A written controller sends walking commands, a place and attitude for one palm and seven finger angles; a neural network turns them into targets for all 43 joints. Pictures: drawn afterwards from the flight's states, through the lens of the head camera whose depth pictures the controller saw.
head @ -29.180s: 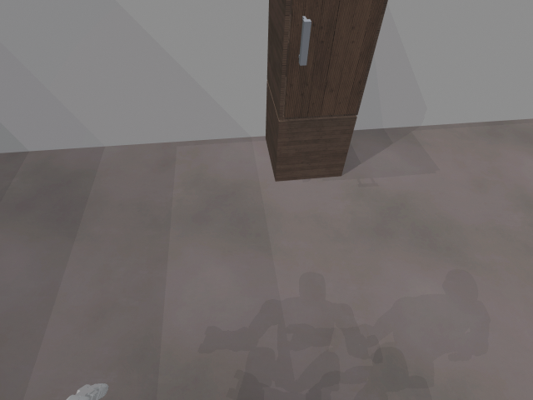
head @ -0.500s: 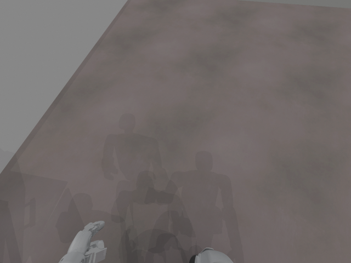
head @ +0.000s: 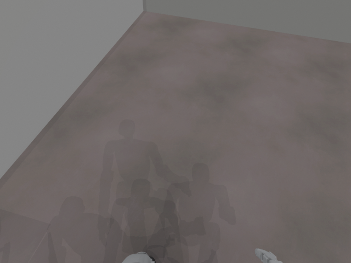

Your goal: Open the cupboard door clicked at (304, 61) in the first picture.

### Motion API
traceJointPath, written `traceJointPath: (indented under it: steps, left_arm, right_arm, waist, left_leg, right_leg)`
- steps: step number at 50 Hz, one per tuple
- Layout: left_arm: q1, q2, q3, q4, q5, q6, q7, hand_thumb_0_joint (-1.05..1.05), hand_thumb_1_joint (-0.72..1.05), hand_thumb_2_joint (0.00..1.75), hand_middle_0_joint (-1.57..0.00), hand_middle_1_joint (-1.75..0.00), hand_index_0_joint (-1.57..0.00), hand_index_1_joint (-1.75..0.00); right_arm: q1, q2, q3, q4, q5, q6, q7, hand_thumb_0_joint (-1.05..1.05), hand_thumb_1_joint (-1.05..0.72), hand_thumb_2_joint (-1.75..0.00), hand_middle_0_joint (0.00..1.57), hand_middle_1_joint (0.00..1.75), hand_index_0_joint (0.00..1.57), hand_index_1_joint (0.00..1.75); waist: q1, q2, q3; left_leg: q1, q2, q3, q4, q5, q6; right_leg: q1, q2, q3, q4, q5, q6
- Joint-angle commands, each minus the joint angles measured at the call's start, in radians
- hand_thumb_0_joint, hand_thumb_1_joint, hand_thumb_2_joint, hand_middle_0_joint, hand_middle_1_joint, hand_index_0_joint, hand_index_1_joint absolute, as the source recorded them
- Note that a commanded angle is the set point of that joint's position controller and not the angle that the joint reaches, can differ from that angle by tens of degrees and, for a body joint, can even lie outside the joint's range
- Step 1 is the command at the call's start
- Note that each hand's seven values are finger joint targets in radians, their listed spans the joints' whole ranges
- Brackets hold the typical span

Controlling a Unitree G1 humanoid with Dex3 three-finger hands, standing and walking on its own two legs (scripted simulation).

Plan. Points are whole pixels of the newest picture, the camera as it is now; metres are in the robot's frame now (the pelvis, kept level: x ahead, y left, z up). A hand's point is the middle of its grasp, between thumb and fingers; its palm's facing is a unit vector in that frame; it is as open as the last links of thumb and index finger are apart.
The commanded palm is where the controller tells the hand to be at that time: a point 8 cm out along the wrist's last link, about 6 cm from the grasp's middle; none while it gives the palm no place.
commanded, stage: walk to a spot facing it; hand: left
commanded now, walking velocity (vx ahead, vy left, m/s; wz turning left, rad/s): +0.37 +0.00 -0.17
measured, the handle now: out of the picture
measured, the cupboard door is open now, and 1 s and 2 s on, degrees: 46 46 46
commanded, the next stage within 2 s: turn to face it in 0.22 s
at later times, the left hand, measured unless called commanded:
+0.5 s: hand (145, 189) +0.33 +0.12 -0.14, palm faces -0.07 -0.96 -0.25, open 7.3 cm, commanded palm none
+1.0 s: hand (132, 189) +0.33 +0.17 -0.16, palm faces +0.24 -0.94 -0.23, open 7.3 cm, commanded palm none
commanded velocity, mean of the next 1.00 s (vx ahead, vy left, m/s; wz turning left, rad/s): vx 0.08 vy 0.00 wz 0.33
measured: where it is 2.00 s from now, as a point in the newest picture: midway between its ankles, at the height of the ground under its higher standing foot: (201, 241)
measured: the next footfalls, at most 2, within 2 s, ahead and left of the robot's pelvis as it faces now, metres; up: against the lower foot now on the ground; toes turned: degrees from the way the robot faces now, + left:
right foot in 0.40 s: +0.29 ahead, -0.16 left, +0.00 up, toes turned -14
left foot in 0.80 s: +0.37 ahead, +0.06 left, +0.00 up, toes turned +15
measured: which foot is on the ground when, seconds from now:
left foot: down 0.00-0.40, up 0.42-0.78, down 0.80-1.00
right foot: down 0.00-0.00, up 0.02-0.38, down 0.40-0.80, up 0.82-1.00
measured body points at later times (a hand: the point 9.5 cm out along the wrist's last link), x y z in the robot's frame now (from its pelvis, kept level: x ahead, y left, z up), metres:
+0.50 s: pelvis +0.21 -0.06 +0.01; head +0.25 -0.09 +0.46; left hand +0.33 +0.17 -0.12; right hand +0.13 -0.28 -0.16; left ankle +0.13 +0.09 -0.65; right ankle +0.25 -0.15 -0.72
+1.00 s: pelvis +0.29 -0.05 +0.01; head +0.34 -0.03 +0.46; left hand +0.32 +0.22 -0.14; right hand +0.43 -0.29 -0.12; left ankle +0.33 +0.05 -0.72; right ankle +0.29 -0.21 -0.64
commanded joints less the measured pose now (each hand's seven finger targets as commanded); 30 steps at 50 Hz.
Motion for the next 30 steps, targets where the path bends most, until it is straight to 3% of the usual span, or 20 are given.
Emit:
traceJointPath:
  steps: [1, 2, 4, 6, 7, 9, 12, 15, 17, 18, 19, 20, 21, 22, 24, 27, 30]
  left_arm:
    - [-0.098, 0.132, 0.022, -0.128, -0.015, -0.033, 0.0, 0.0, 0.9, 0.9, -0.2, -0.3, -0.2, -0.3]
    - [-0.144, 0.111, 0.027, -0.141, -0.004, -0.029, 0.001, 0.0, 0.9, 0.9, -0.2, -0.3, -0.2, -0.3]
    - [-0.16, 0.08, 0.031, -0.133, 0.01, -0.003, -0.016, 0.0, 0.9, 0.9, -0.2, -0.3, -0.2, -0.3]
    - [-0.1, 0.041, 0.025, -0.117, 0.015, 0.025, -0.025, 0.0, 0.9, 0.9, -0.2, -0.3, -0.2, -0.3]
    - [-0.088, 0.033, 0.024, -0.122, 0.015, 0.034, -0.027, 0.0, 0.9, 0.9, -0.2, -0.3, -0.2, -0.3]
    - [-0.114, 0.02, 0.024, -0.137, 0.011, 0.046, -0.03, 0.0, 0.9, 0.9, -0.2, -0.3, -0.2, -0.3]
    - [-0.192, 0.038, 0.027, -0.161, 0.011, 0.043, -0.037, 0.0, 0.9, 0.9, -0.2, -0.3, -0.2, -0.3]
    - [-0.243, 0.069, 0.033, -0.179, 0.012, 0.043, -0.041, 0.0, 0.9, 0.9, -0.2, -0.3, -0.2, -0.3]
    - [-0.196, 0.097, 0.036, -0.164, 0.013, 0.034, -0.034, 0.0, 0.9, 0.9, -0.2, -0.3, -0.2, -0.3]
    - [-0.094, 0.14, 0.043, -0.133, 0.015, 0.02, -0.027, 0.0, 0.9, 0.9, -0.2, -0.3, -0.2, -0.3]
    - [0.03, 0.236, 0.067, -0.094, 0.023, 0.001, -0.014, 0.0, 0.9, 0.9, -0.2, -0.3, -0.2, -0.3]
    - [0.099, 0.329, 0.079, -0.081, 0.006, 0.001, -0.007, 0.0, 0.9, 0.9, -0.2, -0.3, -0.2, -0.3]
    - [0.037, 0.301, 0.062, -0.102, -0.002, 0.008, 0.005, 0.0, 0.9, 0.9, -0.2, -0.3, -0.2, -0.3]
    - [-0.04, 0.25, 0.057, -0.112, 0.002, 0.006, 0.015, 0.0, 0.9, 0.9, -0.2, -0.3, -0.2, -0.3]
    - [-0.126, 0.197, 0.039, -0.142, -0.001, 0.009, 0.021, 0.0, 0.9, 0.9, -0.2, -0.3, -0.2, -0.3]
    - [-0.193, 0.165, 0.029, -0.164, 0.0, 0.009, 0.025, 0.0, 0.9, 0.9, -0.2, -0.3, -0.2, -0.3]
    - [-0.218, 0.156, 0.036, -0.178, 0.002, 0.015, 0.025, 0.0, 0.9, 0.9, -0.2, -0.3, -0.2, -0.3]
  right_arm:
    - [0.475, -0.257, -0.062, 0.077, 0.001, -0.004, -0.037, 0.0, -0.9, -0.9, 0.2, 0.3, 0.2, 0.3]
    - [0.389, -0.224, -0.053, 0.06, 0.0, -0.007, -0.036, 0.0, -0.9, -0.9, 0.2, 0.3, 0.2, 0.3]
    - [0.268, -0.121, -0.025, 0.027, -0.001, -0.022, -0.04, 0.0, -0.9, -0.9, 0.2, 0.3, 0.2, 0.3]
    - [0.232, -0.093, -0.016, 0.036, 0.001, -0.032, -0.042, 0.0, -0.9, -0.9, 0.2, 0.3, 0.2, 0.3]
    - [0.231, -0.1, -0.014, 0.035, 0.003, -0.034, -0.041, 0.0, -0.9, -0.9, 0.2, 0.3, 0.2, 0.3]
    - [0.216, -0.103, -0.024, 0.031, 0.0, -0.03, -0.035, 0.0, -0.9, -0.9, 0.2, 0.3, 0.2, 0.3]
    - [0.252, -0.131, -0.029, 0.046, 0.002, -0.018, -0.027, 0.0, -0.9, -0.9, 0.2, 0.3, 0.2, 0.3]
    - [0.278, -0.147, -0.027, 0.053, -0.002, -0.006, -0.025, 0.0, -0.9, -0.9, 0.2, 0.3, 0.2, 0.3]
    - [0.282, -0.135, -0.021, 0.064, 0.0, 0.002, -0.026, 0.0, -0.9, -0.9, 0.2, 0.3, 0.2, 0.3]
    - [0.288, -0.118, -0.013, 0.069, 0.007, 0.002, -0.025, 0.0, -0.9, -0.9, 0.2, 0.3, 0.2, 0.3]
    - [0.308, -0.074, -0.005, 0.062, 0.019, 0.0, -0.019, 0.0, -0.9, -0.9, 0.2, 0.3, 0.2, 0.3]
    - [0.332, -0.056, -0.007, 0.04, 0.031, 0.007, -0.021, 0.0, -0.9, -0.9, 0.2, 0.3, 0.2, 0.3]
    - [0.308, -0.087, -0.013, 0.039, 0.03, 0.023, -0.025, 0.0, -0.9, -0.9, 0.2, 0.3, 0.2, 0.3]
    - [0.259, -0.051, -0.008, 0.046, 0.029, 0.022, -0.027, 0.0, -0.9, -0.9, 0.2, 0.3, 0.2, 0.3]
    - [0.25, -0.051, -0.006, 0.058, 0.028, 0.032, -0.031, 0.0, -0.9, -0.9, 0.2, 0.3, 0.2, 0.3]
    - [0.276, -0.012, 0.0, 0.074, 0.022, 0.061, -0.021, 0.0, -0.9, -0.9, 0.2, 0.3, 0.2, 0.3]
    - [0.26, 0.001, -0.001, 0.06, 0.018, 0.076, -0.013, 0.0, -0.9, -0.9, 0.2, 0.3, 0.2, 0.3]
  waist:
    - [-0.199, 0.188, -0.254]
    - [-0.165, 0.113, -0.125]
    - [-0.094, 0.125, 0.036]
    - [-0.039, 0.125, 0.036]
    - [-0.027, 0.134, 0.01]
    - [-0.016, 0.143, 0.008]
    - [-0.04, 0.124, 0.032]
    - [-0.044, 0.13, 0.036]
    - [-0.018, 0.097, 0.014]
    - [0.028, 0.014, -0.039]
    - [0.074, -0.218, -0.144]
    - [0.075, -0.377, -0.248]
    - [0.055, -0.247, -0.192]
    - [0.037, -0.214, -0.128]
    - [-0.007, -0.167, -0.116]
    - [-0.059, -0.099, -0.093]
    - [-0.071, -0.096, -0.071]
  left_leg:
    - [0.672, 0.443, -0.6, -0.234, 0.139, 0.245]
    - [0.491, 0.411, -0.515, -0.275, 0.0, 0.223]
    - [0.239, 0.337, -0.37, -0.368, -0.132, 0.135]
    - [0.169, 0.283, -0.207, -0.385, -0.07, 0.092]
    - [0.174, 0.263, -0.142, -0.385, -0.004, 0.09]
    - [0.126, 0.233, -0.038, -0.396, -0.002, 0.084]
    - [0.133, 0.224, 0.0, -0.385, -0.038, 0.077]
    - [0.177, 0.235, 0.01, -0.339, -0.068, 0.064]
    - [0.167, 0.208, 0.017, -0.221, 0.006, 0.039]
    - [0.131, 0.149, 0.044, -0.063, 0.06, 0.009]
    - [-0.041, 0.043, 0.112, 0.219, -0.124, -0.033]
    - [-0.108, -0.033, 0.044, 0.491, -0.531, -0.052]
    - [-0.101, 0.01, -0.067, 0.569, -0.51, -0.046]
    - [-0.152, 0.03, -0.094, 0.617, -0.418, -0.051]
    - [-0.136, 0.06, -0.117, 0.634, -0.329, -0.068]
    - [-0.061, 0.052, -0.081, 0.538, -0.254, -0.084]
    - [-0.052, 0.038, -0.03, 0.419, -0.208, -0.096]
  right_leg:
    - [-0.639, -0.053, 0.108, 0.873, -0.033, -0.004]
    - [-0.685, -0.085, 0.104, 0.896, 0.005, 0.001]
    - [-0.662, -0.146, 0.121, 0.839, 0.136, 0.021]
    - [-0.6, -0.162, 0.103, 0.728, 0.184, 0.037]
    - [-0.577, -0.164, 0.087, 0.655, 0.197, 0.042]
    - [-0.495, -0.172, 0.05, 0.458, 0.234, 0.047]
    - [-0.448, -0.141, -0.011, 0.281, 0.304, 0.052]
    - [-0.405, -0.116, -0.036, 0.18, 0.325, 0.044]
    - [-0.267, -0.094, -0.049, 0.077, 0.337, 0.035]
    - [-0.109, -0.094, -0.022, 0.021, 0.373, 0.025]
    - [0.107, -0.299, 0.215, -0.036, 0.481, -0.035]
    - [0.167, -0.525, 0.458, -0.184, 0.578, -0.131]
    - [0.069, -0.521, 0.413, -0.223, 0.529, -0.157]
    - [0.007, -0.485, 0.342, -0.213, 0.636, -0.148]
    - [-0.06, -0.448, 0.175, -0.182, 0.808, -0.114]
    - [-0.171, -0.4, 0.008, -0.196, 0.837, -0.081]
    - [-0.184, -0.378, -0.076, -0.19, 0.791, -0.068]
